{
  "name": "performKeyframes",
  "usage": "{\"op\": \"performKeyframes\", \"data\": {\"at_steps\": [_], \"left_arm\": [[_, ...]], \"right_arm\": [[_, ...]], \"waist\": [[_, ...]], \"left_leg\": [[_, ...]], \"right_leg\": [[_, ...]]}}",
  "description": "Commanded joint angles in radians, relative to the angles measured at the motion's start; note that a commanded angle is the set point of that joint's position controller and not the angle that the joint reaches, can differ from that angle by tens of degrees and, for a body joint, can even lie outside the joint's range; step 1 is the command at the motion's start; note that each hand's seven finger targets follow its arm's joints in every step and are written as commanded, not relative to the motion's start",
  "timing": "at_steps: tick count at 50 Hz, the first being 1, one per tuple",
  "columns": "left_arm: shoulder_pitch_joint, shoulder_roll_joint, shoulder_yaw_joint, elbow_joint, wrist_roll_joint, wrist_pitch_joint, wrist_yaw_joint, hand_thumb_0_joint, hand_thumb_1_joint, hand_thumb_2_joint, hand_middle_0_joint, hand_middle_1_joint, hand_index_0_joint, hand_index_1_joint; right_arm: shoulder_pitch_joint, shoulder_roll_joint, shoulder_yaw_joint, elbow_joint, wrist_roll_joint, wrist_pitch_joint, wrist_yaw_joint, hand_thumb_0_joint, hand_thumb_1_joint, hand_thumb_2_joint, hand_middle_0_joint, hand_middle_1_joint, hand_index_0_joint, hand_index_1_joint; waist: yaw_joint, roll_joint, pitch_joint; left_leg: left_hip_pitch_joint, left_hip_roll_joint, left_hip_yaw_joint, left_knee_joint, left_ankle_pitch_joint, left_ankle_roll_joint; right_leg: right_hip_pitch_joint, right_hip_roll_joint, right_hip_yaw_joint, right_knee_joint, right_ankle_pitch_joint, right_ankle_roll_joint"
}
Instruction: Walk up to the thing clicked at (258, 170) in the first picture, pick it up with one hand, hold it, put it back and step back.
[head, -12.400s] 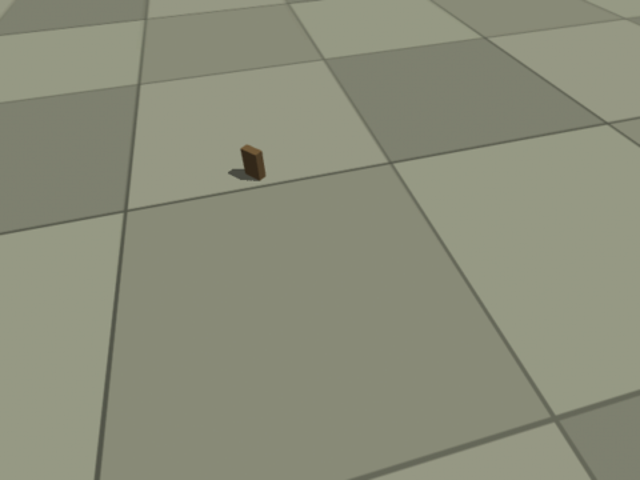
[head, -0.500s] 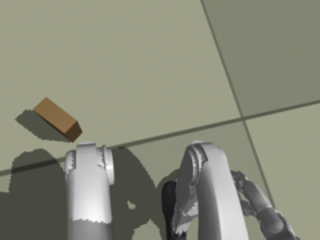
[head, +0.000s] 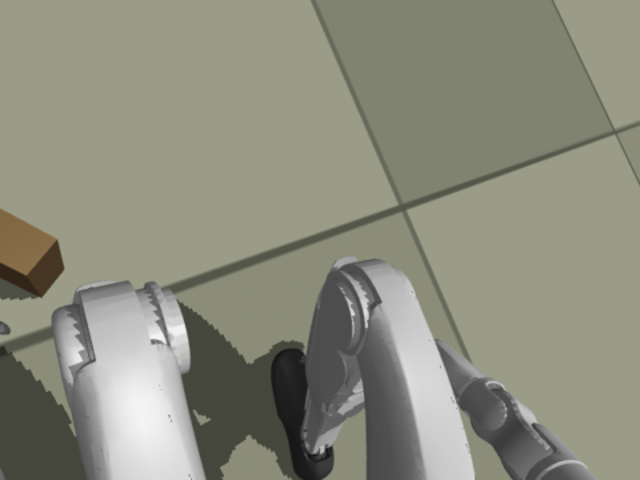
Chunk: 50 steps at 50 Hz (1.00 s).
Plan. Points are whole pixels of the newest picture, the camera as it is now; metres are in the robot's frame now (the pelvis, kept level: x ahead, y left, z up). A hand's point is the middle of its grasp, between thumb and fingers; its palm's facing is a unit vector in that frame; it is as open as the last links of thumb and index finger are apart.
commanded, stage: close in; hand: left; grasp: from the side
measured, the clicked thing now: (4, 249) +0.39 +0.29 -0.21
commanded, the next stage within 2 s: rest palm in 0.64 s
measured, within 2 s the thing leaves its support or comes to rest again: neither
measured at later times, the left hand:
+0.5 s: hand out of the picture +0.37 +0.30 -0.16, palm faces +0.39 -0.92 +0.05, open 17.6 cm
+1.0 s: hand out of the picture +0.37 +0.30 -0.18, palm faces +0.41 -0.91 +0.02, open 17.0 cm
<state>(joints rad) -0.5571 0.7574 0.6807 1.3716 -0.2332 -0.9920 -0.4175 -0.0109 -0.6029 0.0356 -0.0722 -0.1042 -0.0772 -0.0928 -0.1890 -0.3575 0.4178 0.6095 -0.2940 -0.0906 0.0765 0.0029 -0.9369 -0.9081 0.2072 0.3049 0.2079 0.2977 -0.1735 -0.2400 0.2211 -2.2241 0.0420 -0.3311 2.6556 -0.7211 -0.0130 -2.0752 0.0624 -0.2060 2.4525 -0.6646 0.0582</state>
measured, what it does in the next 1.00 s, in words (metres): stands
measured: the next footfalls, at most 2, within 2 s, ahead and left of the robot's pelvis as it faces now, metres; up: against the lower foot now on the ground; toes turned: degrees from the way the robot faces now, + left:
none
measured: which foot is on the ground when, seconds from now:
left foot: down 0.00-1.00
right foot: down 0.00-1.00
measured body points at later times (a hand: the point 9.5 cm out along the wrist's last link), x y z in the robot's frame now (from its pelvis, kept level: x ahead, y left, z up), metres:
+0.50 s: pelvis -0.01 +0.00 -0.01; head +0.18 +0.19 +0.35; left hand +0.35 +0.35 -0.16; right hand +0.17 -0.24 -0.03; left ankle +0.08 +0.13 -0.25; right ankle +0.13 -0.12 -0.25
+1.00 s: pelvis -0.01 +0.00 -0.01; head +0.19 +0.20 +0.34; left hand +0.35 +0.34 -0.17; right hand +0.19 -0.23 -0.03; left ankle +0.08 +0.13 -0.25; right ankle +0.13 -0.12 -0.25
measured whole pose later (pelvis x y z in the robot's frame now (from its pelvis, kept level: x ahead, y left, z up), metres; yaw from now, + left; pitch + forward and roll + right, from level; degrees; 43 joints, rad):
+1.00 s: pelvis -0.01 +0.00 -0.01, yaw -2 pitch +9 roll -17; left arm -0.51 0.75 0.53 1.38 -0.13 -1.15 -0.01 -0.01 -0.49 0.18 -0.07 -0.10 -0.07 -0.09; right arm -0.20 -0.37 0.49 0.55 -0.36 -0.03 0.15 0.00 -0.91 -0.91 0.21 0.30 0.21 0.30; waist -0.20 -0.29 0.29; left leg -2.20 0.04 -0.40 2.69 -0.69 -0.01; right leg -2.04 0.09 -0.26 2.43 -0.61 0.07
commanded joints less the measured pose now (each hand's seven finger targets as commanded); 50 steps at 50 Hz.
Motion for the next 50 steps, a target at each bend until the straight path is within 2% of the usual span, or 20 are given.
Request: {"op": "performKeyframes", "data": {"at_steps": [1, 2, 7, 8, 10, 12, 14, 15, 19, 20, 23, 24, 26, 30, 33, 37, 40, 42, 47, 50], "left_arm": [[-0.138, 0.233, 0.004, -0.164, 0.023, -0.120, 0.101, 0.000, -0.611, 0.065, -0.053, -0.106, -0.069, -0.094], [-0.128, 0.208, -0.007, -0.154, 0.032, -0.122, 0.116, 0.000, -0.611, 0.070, -0.052, -0.103, -0.065, -0.093], [-0.180, 0.217, -0.053, -0.214, 0.059, -0.146, 0.174, 0.000, -0.611, 0.046, -0.049, -0.089, -0.067, -0.074], [-0.184, 0.166, -0.107, -0.174, 0.057, -0.145, 0.175, 0.000, -0.611, 0.048, -0.048, -0.092, -0.070, -0.074], [-0.176, 0.127, -0.143, -0.145, 0.052, -0.139, 0.190, 0.000, -0.611, 0.051, -0.047, -0.087, -0.067, -0.070], [-0.152, 0.122, -0.144, -0.118, 0.043, -0.138, 0.207, 0.000, -0.611, 0.061, -0.055, -0.096, -0.074, -0.082], [-0.144, 0.154, -0.115, -0.120, 0.035, -0.152, 0.220, 0.000, -0.611, 0.063, -0.045, -0.090, -0.067, -0.074], [-0.124, 0.163, -0.108, -0.114, 0.034, -0.159, 0.225, 0.000, -0.611, 0.067, -0.044, -0.091, -0.065, -0.075], [-0.114, 0.146, -0.113, -0.088, 0.032, -0.182, 0.249, 0.000, -0.611, 0.085, -0.044, -0.081, -0.058, -0.072], [-0.117, 0.177, -0.084, -0.097, 0.030, -0.188, 0.259, 0.000, -0.611, 0.086, -0.050, -0.088, -0.064, -0.080], [-0.119, 0.205, -0.072, -0.115, 0.048, -0.204, 0.288, 0.000, -0.611, 0.102, -0.044, -0.082, -0.057, -0.075], [-0.115, 0.213, -0.076, -0.130, 0.057, -0.211, 0.293, 0.000, -0.611, 0.110, -0.039, -0.083, -0.051, -0.077], [-0.137, 0.179, -0.106, -0.138, 0.069, -0.216, 0.303, 0.000, -0.595, 0.114, -0.038, -0.083, -0.049, -0.077], [-0.133, 0.162, -0.130, -0.163, 0.084, -0.217, 0.319, 0.000, -0.576, 0.126, -0.032, -0.085, -0.043, -0.080], [-0.141, 0.120, -0.180, -0.158, 0.090, -0.213, 0.327, 0.000, -0.571, 0.119, -0.035, -0.080, -0.045, -0.074], [-0.115, 0.122, -0.178, -0.152, 0.079, -0.212, 0.346, 0.000, -0.604, 0.140, -0.035, -0.091, -0.043, -0.088], [-0.114, 0.113, -0.173, -0.128, 0.077, -0.216, 0.364, 0.000, -0.520, 0.159, -0.064, -0.079, -0.062, -0.085], [-0.103, 0.135, -0.156, -0.117, 0.077, -0.221, 0.380, 0.000, -0.507, 0.185, -0.065, -0.094, -0.062, -0.101], [-0.122, 0.155, -0.152, -0.121, 0.105, -0.241, 0.403, 0.000, -0.410, 0.214, -0.080, -0.109, -0.078, -0.114], [-0.116, 0.181, -0.137, -0.135, 0.116, -0.251, 0.414, 0.000, -0.378, 0.225, -0.079, -0.104, -0.075, -0.111]], "right_arm": [[0.037, -0.345, -0.105, -0.037, -0.012, 0.026, 0.000, 0.000, -0.926, -0.902, 0.199, 0.300, 0.199, 0.300], [0.038, -0.347, -0.108, -0.035, -0.016, 0.031, 0.003, 0.000, -0.925, -0.903, 0.199, 0.300, 0.199, 0.300], [0.029, -0.350, -0.098, -0.058, -0.042, 0.047, 0.011, 0.000, -0.934, -0.903, 0.199, 0.300, 0.199, 0.300], [0.025, -0.346, -0.093, -0.049, -0.040, 0.047, 0.014, 0.000, -0.927, -0.901, 0.199, 0.300, 0.199, 0.300], [0.034, -0.342, -0.086, -0.043, -0.042, 0.049, 0.019, 0.000, -0.927, -0.902, 0.199, 0.300, 0.199, 0.300], [0.029, -0.347, -0.082, -0.051, -0.041, 0.049, 0.024, 0.000, -0.922, -0.901, 0.199, 0.300, 0.199, 0.300], [0.020, -0.365, -0.079, -0.076, -0.040, 0.051, 0.029, 0.000, -0.920, -0.901, 0.199, 0.300, 0.199, 0.300], [0.018, -0.363, -0.074, -0.078, -0.042, 0.053, 0.031, 0.000, -0.921, -0.901, 0.199, 0.300, 0.199, 0.300], [0.011, -0.354, -0.059, -0.072, -0.045, 0.057, 0.036, 0.000, -0.921, -0.903, 0.199, 0.300, 0.199, 0.300], [0.008, -0.359, -0.058, -0.083, -0.045, 0.058, 0.037, 0.000, -0.922, -0.904, 0.199, 0.300, 0.199, 0.300], [0.005, -0.364, -0.054, -0.090, -0.053, 0.061, 0.036, 0.000, -0.922, -0.904, 0.199, 0.300, 0.199, 0.300], [0.003, -0.365, -0.057, -0.087, -0.054, 0.062, 0.038, 0.000, -0.919, -0.904, 0.199, 0.300, 0.199, 0.300], [0.004, -0.362, -0.058, -0.078, -0.059, 0.064, 0.039, 0.000, -0.922, -0.905, 0.199, 0.300, 0.199, 0.300], [0.009, -0.368, -0.064, -0.079, -0.065, 0.064, 0.041, 0.000, -0.921, -0.906, 0.199, 0.300, 0.199, 0.300], [0.014, -0.376, -0.073, -0.066, -0.062, 0.067, 0.046, 0.000, -0.922, -0.906, 0.199, 0.300, 0.199, 0.300], [0.010, -0.375, -0.070, -0.075, -0.058, 0.067, 0.053, 0.000, -0.918, -0.906, 0.199, 0.300, 0.199, 0.300], [0.005, -0.374, -0.069, -0.074, -0.059, 0.064, 0.056, 0.000, -0.907, -0.906, 0.199, 0.300, 0.199, 0.300], [0.010, -0.366, -0.061, -0.073, -0.062, 0.067, 0.058, 0.000, -0.900, -0.904, 0.199, 0.300, 0.199, 0.300], [0.000, -0.364, -0.054, -0.073, -0.071, 0.073, 0.060, 0.000, -0.896, -0.903, 0.199, 0.300, 0.199, 0.300], [-0.004, -0.364, -0.053, -0.077, -0.077, 0.076, 0.059, 0.000, -0.896, -0.904, 0.199, 0.300, 0.199, 0.300]], "waist": [[-0.026, 0.568, -0.568], [-0.038, 0.562, -0.558], [-0.085, 0.531, -0.550], [-0.101, 0.515, -0.506], [-0.109, 0.467, -0.486], [-0.103, 0.434, -0.467], [-0.103, 0.429, -0.489], [-0.087, 0.434, -0.489], [-0.083, 0.436, -0.450], [-0.077, 0.440, -0.450], [-0.081, 0.477, -0.456], [-0.070, 0.496, -0.447], [-0.095, 0.513, -0.432], [-0.112, 0.523, -0.473], [-0.128, 0.517, -0.445], [-0.115, 0.478, -0.459], [-0.123, 0.449, -0.446], [-0.110, 0.447, -0.448], [-0.122, 0.477, -0.436], [-0.107, 0.501, -0.446]], "left_leg": [[0.456, 0.041, 0.097, -0.363, 0.173, -0.033], [0.461, 0.045, 0.091, -0.363, 0.170, -0.034], [0.397, 0.044, 0.093, -0.327, 0.122, -0.018], [0.371, 0.041, 0.091, -0.330, 0.078, -0.013], [0.346, 0.038, 0.086, -0.325, 0.043, -0.007], [0.336, 0.039, 0.075, -0.328, 0.023, -0.005], [0.348, 0.036, 0.059, -0.334, 0.029, -0.008], [0.348, 0.035, 0.060, -0.333, 0.043, -0.009], [0.338, 0.037, 0.057, -0.334, 0.038, -0.011], [0.327, 0.037, 0.061, -0.330, 0.028, -0.008], [0.349, 0.041, 0.063, -0.330, 0.055, -0.014], [0.351, 0.043, 0.064, -0.338, 0.046, -0.015], [0.362, 0.046, 0.059, -0.341, 0.048, -0.018], [0.392, 0.047, 0.054, -0.333, 0.084, -0.021], [0.392, 0.047, 0.036, -0.345, 0.062, -0.024], [0.372, 0.038, 0.038, -0.331, 0.073, -0.019], [0.361, 0.039, 0.038, -0.322, 0.071, -0.017], [0.342, 0.034, 0.047, -0.314, 0.066, -0.012], [0.365, 0.042, 0.037, -0.323, 0.074, -0.019], [0.382, 0.045, 0.039, -0.323, 0.086, -0.021]], "right_leg": [[0.215, 0.027, -0.113, -0.164, 0.157, -0.075], [0.209, 0.028, -0.117, -0.164, 0.160, -0.074], [0.236, 0.034, -0.116, -0.180, 0.160, -0.068], [0.210, 0.033, -0.119, -0.189, 0.131, -0.067], [0.203, 0.038, -0.125, -0.203, 0.107, -0.064], [0.199, 0.041, -0.132, -0.203, 0.095, -0.060], [0.212, 0.040, -0.145, -0.193, 0.102, -0.058], [0.225, 0.042, -0.143, -0.188, 0.114, -0.060], [0.214, 0.046, -0.145, -0.186, 0.107, -0.063], [0.225, 0.049, -0.144, -0.187, 0.103, -0.063], [0.242, 0.050, -0.147, -0.182, 0.127, -0.064], [0.231, 0.050, -0.145, -0.178, 0.121, -0.068], [0.226, 0.050, -0.147, -0.177, 0.131, -0.067], [0.243, 0.050, -0.153, -0.172, 0.170, -0.065], [0.208, 0.046, -0.160, -0.167, 0.157, -0.064], [0.233, 0.050, -0.161, -0.173, 0.170, -0.063], [0.234, 0.051, -0.163, -0.179, 0.171, -0.060], [0.250, 0.058, -0.162, -0.188, 0.165, -0.063], [0.243, 0.057, -0.167, -0.179, 0.169, -0.064], [0.250, 0.058, -0.163, -0.176, 0.178, -0.065]]}}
